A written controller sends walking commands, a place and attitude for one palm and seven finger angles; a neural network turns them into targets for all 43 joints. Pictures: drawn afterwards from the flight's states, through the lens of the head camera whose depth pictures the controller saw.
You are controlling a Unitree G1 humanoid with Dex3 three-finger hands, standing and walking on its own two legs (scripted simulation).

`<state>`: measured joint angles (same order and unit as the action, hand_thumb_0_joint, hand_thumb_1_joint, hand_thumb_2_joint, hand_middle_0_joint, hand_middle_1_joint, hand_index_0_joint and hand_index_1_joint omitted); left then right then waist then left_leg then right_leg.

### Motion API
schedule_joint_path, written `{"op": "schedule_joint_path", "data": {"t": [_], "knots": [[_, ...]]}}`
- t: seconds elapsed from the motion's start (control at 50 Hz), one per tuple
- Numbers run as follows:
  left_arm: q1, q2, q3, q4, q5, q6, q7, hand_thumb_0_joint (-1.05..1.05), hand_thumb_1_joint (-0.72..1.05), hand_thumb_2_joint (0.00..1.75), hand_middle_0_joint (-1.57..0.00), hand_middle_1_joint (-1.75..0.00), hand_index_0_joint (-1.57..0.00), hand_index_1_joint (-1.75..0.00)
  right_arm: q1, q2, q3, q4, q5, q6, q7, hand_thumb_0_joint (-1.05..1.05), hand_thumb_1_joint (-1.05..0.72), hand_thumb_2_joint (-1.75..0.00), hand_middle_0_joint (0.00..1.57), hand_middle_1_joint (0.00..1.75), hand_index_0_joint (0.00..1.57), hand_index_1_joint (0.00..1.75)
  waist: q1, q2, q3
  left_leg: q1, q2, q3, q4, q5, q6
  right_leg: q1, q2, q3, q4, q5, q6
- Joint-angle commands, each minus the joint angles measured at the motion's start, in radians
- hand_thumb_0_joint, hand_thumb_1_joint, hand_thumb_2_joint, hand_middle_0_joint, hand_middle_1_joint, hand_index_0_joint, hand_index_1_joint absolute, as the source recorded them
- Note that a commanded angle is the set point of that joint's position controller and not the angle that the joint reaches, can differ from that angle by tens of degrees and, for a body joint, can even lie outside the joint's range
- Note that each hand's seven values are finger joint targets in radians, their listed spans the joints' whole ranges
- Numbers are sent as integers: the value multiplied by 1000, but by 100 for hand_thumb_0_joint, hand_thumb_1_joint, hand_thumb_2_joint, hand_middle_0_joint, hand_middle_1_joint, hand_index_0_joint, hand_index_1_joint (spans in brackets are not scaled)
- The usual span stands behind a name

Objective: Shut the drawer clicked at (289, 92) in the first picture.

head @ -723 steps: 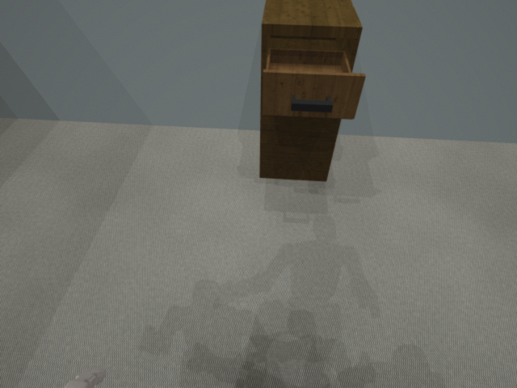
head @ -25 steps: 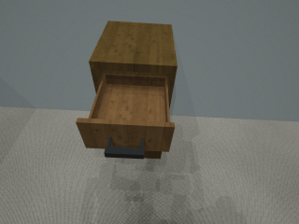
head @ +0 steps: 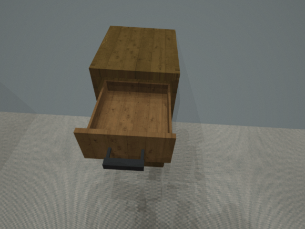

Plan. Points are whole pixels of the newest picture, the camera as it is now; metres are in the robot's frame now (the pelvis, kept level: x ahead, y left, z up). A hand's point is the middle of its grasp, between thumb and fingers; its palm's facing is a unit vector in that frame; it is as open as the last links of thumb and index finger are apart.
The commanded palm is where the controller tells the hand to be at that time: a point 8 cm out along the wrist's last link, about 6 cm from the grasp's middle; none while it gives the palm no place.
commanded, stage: look again from close up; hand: left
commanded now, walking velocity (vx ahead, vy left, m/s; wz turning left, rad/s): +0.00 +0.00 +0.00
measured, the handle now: (124, 157) +0.36 +0.12 -0.08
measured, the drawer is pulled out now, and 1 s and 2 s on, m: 0.30 0.30 0.30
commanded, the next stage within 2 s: shuffle to correct the standing spot in 0.28 s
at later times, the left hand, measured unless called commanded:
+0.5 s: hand out of the picture +0.00 +0.14 -0.18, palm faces +0.01 -0.99 -0.16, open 7.3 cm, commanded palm none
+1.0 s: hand out of the picture +0.02 +0.07 -0.19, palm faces +0.06 -0.99 -0.15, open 7.4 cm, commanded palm none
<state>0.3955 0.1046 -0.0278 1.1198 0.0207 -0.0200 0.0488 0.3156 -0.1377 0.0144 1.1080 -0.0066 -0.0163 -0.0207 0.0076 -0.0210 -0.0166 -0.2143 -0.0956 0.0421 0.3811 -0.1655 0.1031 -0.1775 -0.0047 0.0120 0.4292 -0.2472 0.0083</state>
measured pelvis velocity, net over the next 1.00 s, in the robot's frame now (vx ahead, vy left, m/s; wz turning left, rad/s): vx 0.06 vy -0.07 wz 0.01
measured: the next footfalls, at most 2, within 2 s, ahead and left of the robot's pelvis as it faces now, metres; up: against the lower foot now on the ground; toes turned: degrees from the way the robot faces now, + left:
none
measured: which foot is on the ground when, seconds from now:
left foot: down 0.00-1.00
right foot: down 0.00-1.00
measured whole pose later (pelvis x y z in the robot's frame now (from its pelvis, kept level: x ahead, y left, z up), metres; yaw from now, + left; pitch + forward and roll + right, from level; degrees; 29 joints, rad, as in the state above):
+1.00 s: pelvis +0.06 -0.07 -0.01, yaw +0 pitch -1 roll +0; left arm 0.39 0.11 -0.02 1.12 0.01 -0.04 0.06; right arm 0.28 -0.13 0.01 1.13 0.00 0.00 -0.05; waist 0.01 -0.01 0.01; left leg -0.22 0.02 0.02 0.55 -0.31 0.01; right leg -0.08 0.11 -0.04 0.44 -0.34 -0.10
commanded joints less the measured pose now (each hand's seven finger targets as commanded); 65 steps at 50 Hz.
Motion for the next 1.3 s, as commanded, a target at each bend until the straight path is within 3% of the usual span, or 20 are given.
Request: {"op": "schedule_joint_path", "data": {"t": [0.0,0.36,0.42,0.48,0.54,0.64,0.72,0.76,0.8,0.86,0.9,0.96,1.02,1.08,1.16,1.18,1.2,1.22,1.26,1.28], "knots": [[88,85,15,-19,-4,-9,2,0,90,90,-20,-30,-20,-30,67,-86,-11,-19,5,-22,-9,0,-90,-90,20,30,20,30,-3,16,84,11,185,-177,-100,-3,-37,-57,-82,73,-69,73,-45],[35,96,18,-31,-10,-5,2,0,90,90,-20,-30,-20,-30,77,-80,-6,-1,3,-23,-15,0,-90,-90,20,30,20,30,-4,3,95,45,185,-161,-70,119,-39,-34,-84,77,-72,116,-48],[38,93,18,-27,-10,-2,-3,0,90,90,-20,-30,-20,-30,86,-82,-10,11,3,-23,-15,0,-90,-90,20,30,20,30,-10,3,81,58,200,-174,-85,-1,-29,-34,-64,58,-65,31,-45],[40,85,21,-30,-3,7,-10,0,90,90,-20,-30,-20,-30,77,-103,-23,14,-2,-16,-16,0,-90,-90,20,30,20,30,-9,38,127,21,236,-236,-145,-194,-11,-84,-40,25,-24,-61,-44],[38,86,24,-33,3,15,-15,0,90,90,-20,-30,-20,-30,78,-117,-33,12,-5,-11,-20,0,-90,-90,20,30,20,30,-12,75,161,3,272,-288,-181,-266,14,-133,-17,4,29,-97,-45],[59,83,32,-36,7,14,-21,0,90,90,-20,-30,-20,-30,90,-130,-46,7,-7,-14,-29,0,-90,-90,20,30,20,30,-9,75,114,53,309,-297,-119,-86,50,-157,-14,-12,65,-86,-47],[94,91,40,-31,2,9,-22,0,90,90,-20,-30,-20,-30,71,-113,-48,1,-7,-16,-30,0,-90,-90,20,30,20,30,1,10,83,-3,257,-202,-3,56,16,-46,-33,37,4,62,-68],[109,103,44,-29,2,3,-17,0,90,90,-20,-30,-20,-30,57,-87,-39,-5,-6,-19,-31,0,-90,-90,20,30,20,30,2,-60,73,-59,184,-99,100,50,-24,22,-89,119,-35,195,-91],[126,129,43,-16,-5,-15,-4,0,90,90,-20,-30,-20,-30,47,-39,-21,-7,-2,-19,-27,0,-90,-90,20,30,20,30,-3,-126,48,-118,115,-21,185,-86,-69,114,-179,207,-73,493,-109],[118,125,33,-9,-10,-27,10,0,90,90,-20,-30,-20,-30,27,-26,-9,0,2,-8,-31,0,-90,-90,20,30,20,30,-2,-74,75,-149,122,-24,226,-247,-87,161,-217,197,-49,954,-75],[116,129,31,-10,-12,-27,14,0,90,90,-20,-30,-20,-30,34,-32,-4,3,8,-4,-35,0,-90,-90,20,30,20,30,-5,-48,61,-128,130,-23,186,-218,-84,188,-210,170,-23,1078,-53],[80,156,36,-28,-22,-23,18,0,90,90,-20,-30,-20,-30,69,-55,-9,6,12,4,-41,0,-90,-90,20,30,20,30,-29,-18,39,-23,132,-9,96,3,-75,154,-179,124,33,1131,-10],[64,159,44,-46,-18,-8,18,0,90,90,-20,-30,-20,-30,47,-71,-17,-7,11,13,-41,0,-90,-90,20,30,20,30,-15,42,63,43,165,-17,97,174,-71,65,-159,119,20,884,-9],[67,155,46,-51,-13,-2,19,0,90,90,-20,-30,-20,-30,11,-73,-16,-35,10,18,-36,0,-90,-90,20,30,20,30,5,22,80,29,183,-51,87,197,-76,50,-157,132,-23,673,-21],[47,146,41,-68,-12,-2,18,0,90,90,-20,-30,-20,-30,3,-91,-18,-54,7,11,-32,0,-90,-90,20,30,20,30,1,-20,19,83,194,-67,71,267,-70,66,-145,115,-22,634,-29],[90,167,60,-54,-4,-34,55,0,90,90,-20,-30,-20,-30,-99,-122,-36,-141,7,-7,-26,0,-90,-90,20,30,20,30,12,-48,151,-51,137,56,326,-32,-111,-28,-189,209,-65,1188,104],[67,216,68,-115,4,-39,43,0,90,90,-20,-30,-20,-30,3,-81,-45,-152,6,19,-20,0,-90,-90,20,30,20,30,-36,-140,80,-164,97,-43,388,-241,-83,87,-214,202,-37,1173,128],[27,216,70,-137,7,-37,35,0,90,90,-20,-30,-20,-30,19,-97,-47,-150,-3,26,-16,0,-90,-90,20,30,20,30,-40,-95,52,-148,97,-13,379,-239,-73,102,-230,169,-16,1235,104],[4,196,55,-161,3,-37,25,0,90,90,-20,-30,-20,-30,29,-81,-39,-170,6,17,-10,0,-90,-90,20,30,20,30,-49,-49,-57,-97,94,-12,301,-210,-69,155,-199,119,70,1049,-79],[-26,201,53,-180,0,-36,21,0,90,90,-20,-30,-20,-30,36,-77,-39,-175,5,11,-7,0,-90,-90,20,30,20,30,-60,-22,-93,-44,88,-10,210,-154,-71,144,-191,110,97,909,-129]]}}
